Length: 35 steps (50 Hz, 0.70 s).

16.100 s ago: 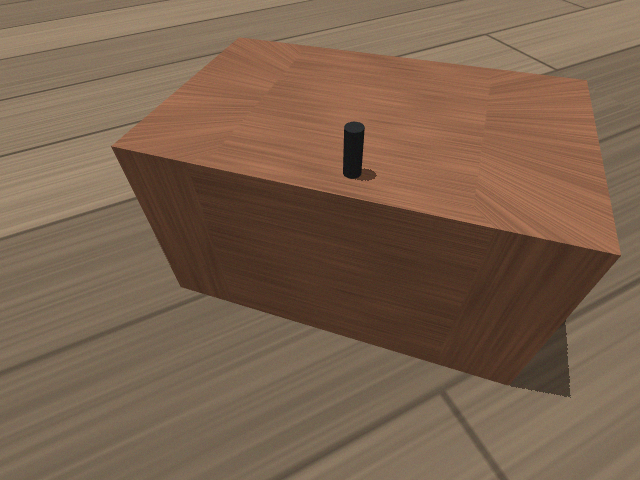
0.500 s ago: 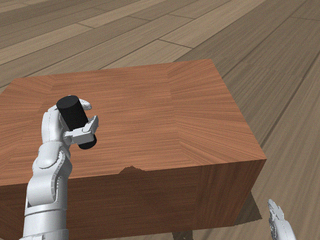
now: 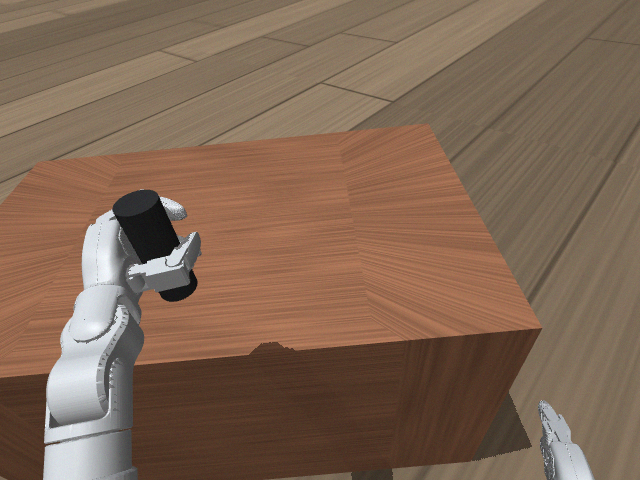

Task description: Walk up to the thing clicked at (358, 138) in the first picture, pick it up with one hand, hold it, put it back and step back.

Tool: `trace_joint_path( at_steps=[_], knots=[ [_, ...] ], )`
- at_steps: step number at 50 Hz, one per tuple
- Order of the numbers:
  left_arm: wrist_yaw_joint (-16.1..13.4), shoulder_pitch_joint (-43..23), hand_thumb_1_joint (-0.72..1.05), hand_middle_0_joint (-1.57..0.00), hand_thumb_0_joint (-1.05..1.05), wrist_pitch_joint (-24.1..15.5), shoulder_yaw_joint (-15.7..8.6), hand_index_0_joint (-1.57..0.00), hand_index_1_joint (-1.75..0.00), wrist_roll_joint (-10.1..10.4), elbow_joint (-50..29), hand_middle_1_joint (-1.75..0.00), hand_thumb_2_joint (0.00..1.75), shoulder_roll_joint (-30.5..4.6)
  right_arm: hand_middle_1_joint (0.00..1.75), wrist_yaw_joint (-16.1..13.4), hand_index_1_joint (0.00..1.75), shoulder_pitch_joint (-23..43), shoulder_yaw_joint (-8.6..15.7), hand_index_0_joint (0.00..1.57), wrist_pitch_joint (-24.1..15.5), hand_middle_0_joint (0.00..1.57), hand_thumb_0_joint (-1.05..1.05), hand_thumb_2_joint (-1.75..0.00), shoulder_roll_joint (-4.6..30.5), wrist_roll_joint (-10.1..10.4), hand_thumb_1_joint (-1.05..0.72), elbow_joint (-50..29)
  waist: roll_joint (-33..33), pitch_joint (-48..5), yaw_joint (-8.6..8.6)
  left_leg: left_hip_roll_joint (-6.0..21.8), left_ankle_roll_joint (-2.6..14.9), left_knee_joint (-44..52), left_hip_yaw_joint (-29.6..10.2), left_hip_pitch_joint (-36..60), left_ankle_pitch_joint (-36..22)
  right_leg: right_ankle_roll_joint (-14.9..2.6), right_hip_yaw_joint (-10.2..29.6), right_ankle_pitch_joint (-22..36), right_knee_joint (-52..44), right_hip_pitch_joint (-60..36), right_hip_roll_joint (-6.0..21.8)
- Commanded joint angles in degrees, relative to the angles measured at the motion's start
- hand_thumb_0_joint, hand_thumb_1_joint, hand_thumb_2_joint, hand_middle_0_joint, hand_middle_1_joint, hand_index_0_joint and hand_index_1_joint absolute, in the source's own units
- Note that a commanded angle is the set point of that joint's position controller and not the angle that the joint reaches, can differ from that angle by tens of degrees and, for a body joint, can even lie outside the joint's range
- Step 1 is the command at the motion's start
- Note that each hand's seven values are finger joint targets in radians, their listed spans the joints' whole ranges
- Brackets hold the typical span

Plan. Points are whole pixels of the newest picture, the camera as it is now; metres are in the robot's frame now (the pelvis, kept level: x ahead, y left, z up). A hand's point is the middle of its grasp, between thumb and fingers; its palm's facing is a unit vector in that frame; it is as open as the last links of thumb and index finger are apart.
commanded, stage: hold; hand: left
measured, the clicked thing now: (159, 249) +0.33 +0.18 +0.19
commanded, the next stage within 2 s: none
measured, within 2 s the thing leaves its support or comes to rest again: neither
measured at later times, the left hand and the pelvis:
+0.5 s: hand (175, 245) +0.33 +0.17 +0.20, palm faces +0.16 -0.99 +0.00, open 6.3 cm; pelvis +0.00 +0.00 +0.00, yaw +1 degrees
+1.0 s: hand (168, 255) +0.32 +0.17 +0.19, palm faces +0.16 -0.99 +0.00, open 6.2 cm; pelvis +0.00 +0.00 +0.00, yaw +0 degrees
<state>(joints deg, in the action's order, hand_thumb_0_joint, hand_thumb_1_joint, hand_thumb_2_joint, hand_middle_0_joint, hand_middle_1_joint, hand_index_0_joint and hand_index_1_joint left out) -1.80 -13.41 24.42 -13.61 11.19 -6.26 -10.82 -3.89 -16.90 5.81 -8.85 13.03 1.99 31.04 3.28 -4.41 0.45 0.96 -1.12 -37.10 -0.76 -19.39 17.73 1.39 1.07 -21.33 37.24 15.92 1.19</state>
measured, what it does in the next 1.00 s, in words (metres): stands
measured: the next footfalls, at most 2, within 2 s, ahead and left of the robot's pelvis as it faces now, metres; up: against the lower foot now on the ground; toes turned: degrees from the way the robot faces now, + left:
none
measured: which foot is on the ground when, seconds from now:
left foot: down 0.00-1.00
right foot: down 0.00-1.00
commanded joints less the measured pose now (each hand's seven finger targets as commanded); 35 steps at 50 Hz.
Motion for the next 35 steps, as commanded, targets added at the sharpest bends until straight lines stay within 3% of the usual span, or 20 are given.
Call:
trace_joint_path(
  at_steps=[1,2,3,7,8,9,11,12,15,18,19,21,22,23,24,26,30,32,34,35],
  knots=[
    [-0.16,-21.25,0.53,-1.40,0.00,-3.72,-1.91,-1.42,-1.45,0.84,-16.83,-1.46,1.30,-7.80,0.05,-0.13,0.05,7.50,1.78,0.05,-3.66,0.05,0.00,-0.05,5.63,0.20,0.53,-9.02,-2.75,-11.00,0.65,-0.77,1.25,4.43,1.13,9.28,-13.35,-0.55,-3.54,15.07,-6.17,1.14,-1.50],
    [-0.33,-20.55,0.52,-1.40,0.00,-3.37,-3.70,-1.42,-1.46,0.87,-15.18,-1.47,1.30,-9.48,0.05,-0.26,0.05,6.87,3.68,0.05,-3.62,0.05,0.00,-0.05,7.82,0.18,0.53,-8.14,-2.88,-9.81,0.26,-0.73,1.24,4.52,1.20,8.81,-13.24,-0.54,-3.56,15.06,-6.42,1.47,-1.51],
    [-0.42,-17.77,0.51,-1.39,0.00,-2.84,-3.53,-1.42,-1.45,0.77,-12.98,-1.46,1.28,-8.95,0.05,-0.22,0.05,7.08,3.09,0.05,-3.38,0.05,0.00,-0.05,7.44,0.16,0.53,-8.07,-4.01,-8.32,0.37,-0.82,1.37,4.43,1.33,8.03,-13.09,-0.35,-3.45,15.14,-6.73,1.51,-1.43],
    [-0.50,-22.04,0.55,-1.39,0.00,-2.93,-3.01,-1.41,-1.45,0.57,-18.68,-1.46,1.29,-9.04,0.05,-0.23,0.05,6.44,2.88,0.05,-3.12,0.05,0.00,-0.05,6.52,0.09,0.54,-6.38,-1.94,-9.49,0.21,-1.06,1.31,4.87,1.41,8.97,-12.26,-0.49,-3.22,14.53,-7.13,1.84,-1.24],
    [-0.65,-20.22,0.55,-1.39,0.00,-2.72,-5.05,-1.41,-1.45,0.67,-16.59,-1.46,1.30,-10.58,0.05,-0.29,0.05,7.51,3.60,0.05,-3.44,0.05,0.00,-0.05,7.66,0.06,0.53,-8.12,-4.51,-9.78,0.44,-0.98,1.50,4.75,1.27,8.69,-12.58,-0.23,-3.40,14.74,-7.34,0.57,-1.25],
    [-0.61,-21.69,0.56,-1.38,0.00,-2.89,-3.35,-1.41,-1.44,0.55,-19.13,-1.46,1.28,-9.43,0.05,-0.25,0.05,6.69,3.50,0.05,-3.37,0.05,0.00,-0.05,7.09,0.04,0.53,-5.91,-2.75,-10.10,0.19,-1.09,1.42,4.88,1.31,9.06,-12.67,-0.44,-3.21,15.07,-7.15,1.20,-1.19],
    [-0.67,-20.06,0.53,-1.39,0.00,-2.71,-5.35,-1.41,-1.46,0.84,-14.93,-1.47,1.30,-10.53,0.05,-0.54,0.05,7.91,4.61,0.05,-3.62,0.05,0.00,-0.05,8.93,0.00,0.53,-6.71,-4.96,-10.34,-0.25,-1.00,1.67,4.69,1.24,9.57,-13.40,-0.12,-3.20,15.91,-7.15,0.87,-1.20],
    [-0.38,-21.98,0.55,-1.37,0.00,-2.86,-3.11,-1.40,-1.45,0.72,-17.18,-1.46,1.30,-9.33,0.05,-0.55,0.05,8.49,3.35,0.05,-3.91,0.05,0.00,-0.05,7.25,0.06,0.53,-6.60,-3.77,-9.63,-0.16,-1.12,1.57,4.76,1.25,9.48,-13.59,-0.21,-3.17,16.16,-7.02,1.14,-1.12],
    [0.11,-21.17,0.53,-1.39,0.00,-2.34,-1.79,-1.41,-1.46,0.86,-15.05,-1.46,1.30,-7.70,0.05,-0.74,0.05,8.42,2.00,0.05,-4.08,0.05,0.00,-0.05,5.87,0.04,0.53,-6.42,-4.86,-10.77,-0.26,-1.28,1.83,4.22,1.37,10.28,-15.15,-0.01,-3.15,17.86,-7.06,0.77,-0.88],
    [0.85,-22.30,0.52,-1.41,0.00,-2.21,-1.85,-1.43,-1.47,1.11,-16.20,-1.48,1.30,-8.40,0.05,-0.89,0.05,8.81,1.81,0.05,-4.41,0.05,0.00,-0.05,5.66,0.09,0.53,-4.74,-3.40,-10.56,-0.05,-1.56,1.81,4.40,1.42,10.13,-14.54,-0.09,-3.11,17.40,-7.40,1.62,-0.76],
    [0.81,-18.99,0.53,-1.41,0.00,-1.60,-3.68,-1.43,-1.47,1.28,-12.03,-1.48,1.31,-9.53,0.05,-1.21,0.05,9.70,3.97,0.05,-4.42,0.05,0.00,-0.05,9.07,0.05,0.53,-6.48,-6.16,-9.51,-0.34,-1.47,2.01,4.52,1.45,9.75,-13.82,0.15,-3.06,16.81,-7.88,1.36,-0.72],
    [0.81,-21.50,0.54,-1.41,0.00,-1.51,-3.10,-1.44,-1.48,1.24,-14.35,-1.49,1.32,-9.30,0.05,-0.80,0.05,9.23,2.44,0.05,-4.53,0.05,0.00,-0.05,6.88,0.06,0.54,-4.69,-3.89,-8.63,-0.19,-1.55,1.78,5.04,1.47,9.29,-11.62,-0.10,-3.08,14.59,-8.10,1.95,-0.79],
    [0.56,-21.34,0.54,-1.42,0.00,-1.45,-4.53,-1.44,-1.48,1.14,-14.52,-1.49,1.31,-10.65,0.05,-0.85,0.05,9.61,2.86,0.05,-4.49,0.05,0.00,-0.05,7.55,0.13,0.54,-5.21,-4.10,-9.11,0.72,-1.52,1.69,5.21,1.39,8.89,-11.91,-0.25,-3.28,14.44,-8.18,1.37,-0.89],
    [0.52,-20.87,0.56,-1.41,0.00,-1.48,-4.57,-1.43,-1.48,1.06,-14.57,-1.49,1.31,-10.40,0.05,-0.89,0.05,8.27,3.71,0.05,-4.35,0.05,0.00,-0.05,8.09,0.12,0.54,-5.53,-4.54,-10.15,-0.19,-1.34,1.69,5.34,1.29,10.00,-12.61,-0.13,-3.32,15.24,-8.04,1.23,-1.07],
    [0.56,-22.56,0.58,-1.41,0.00,-1.78,-3.19,-1.43,-1.47,1.11,-16.96,-1.48,1.31,-9.46,0.05,-0.67,0.05,7.68,2.84,0.05,-4.15,0.05,0.00,-0.05,6.85,0.11,0.53,-4.31,-3.52,-9.47,0.26,-1.50,1.62,5.45,1.26,9.42,-12.33,-0.28,-3.37,15.01,-8.12,1.41,-0.99],
    [0.22,-20.25,0.56,-1.40,0.00,-1.99,-5.09,-1.42,-1.48,1.33,-15.04,-1.49,1.33,-10.20,0.05,-0.71,0.05,8.08,2.98,0.05,-4.32,0.05,0.00,-0.05,7.17,0.19,0.54,-5.85,-5.73,-9.99,0.50,-1.29,1.76,5.19,1.12,9.60,-13.37,-0.13,-3.52,15.81,-7.92,0.64,-1.08],
    [-0.17,-20.89,0.54,-1.39,0.00,-2.38,-5.14,-1.41,-1.47,1.03,-15.72,-1.48,1.32,-10.78,0.05,-0.78,0.05,8.92,3.82,0.05,-4.39,0.05,0.00,-0.05,8.08,0.28,0.53,-7.07,-5.14,-10.50,0.07,-1.46,1.83,4.77,1.47,10.24,-14.81,-0.05,-3.07,17.52,-7.73,0.56,-0.80],
    [-0.17,-22.55,0.52,-1.40,0.00,-2.71,-3.58,-1.42,-1.48,0.75,-17.83,-1.49,1.32,-9.76,0.05,-0.69,0.05,8.61,2.44,0.05,-4.45,0.05,0.00,-0.05,6.10,0.11,0.53,-4.35,-1.85,-10.43,0.42,-1.54,1.57,5.12,1.40,10.28,-13.76,-0.40,-3.03,16.29,-7.77,0.95,-0.74],
    [-0.16,-21.80,0.51,-1.39,0.00,-2.47,-3.87,-1.41,-1.46,0.66,-15.89,-1.47,1.31,-10.04,0.05,-0.96,0.05,10.20,3.74,0.05,-4.87,0.05,0.00,-0.06,8.00,0.04,0.53,-5.61,-2.98,-10.45,-0.03,-1.27,1.48,5.21,1.21,10.68,-13.75,-0.38,-3.18,16.03,-7.67,0.91,-0.96],
    [0.00,-22.51,0.54,-1.41,0.00,-2.41,-3.27,-1.43,-1.48,0.96,-15.76,-1.48,1.32,-9.43,0.05,-0.84,0.05,10.73,2.55,0.05,-4.95,0.05,0.00,-0.05,6.69,0.04,0.53,-4.91,-2.53,-9.28,0.36,-1.36,1.50,5.46,1.11,9.67,-12.86,-0.44,-3.28,15.30,-7.98,0.76,-0.94]
  ],
)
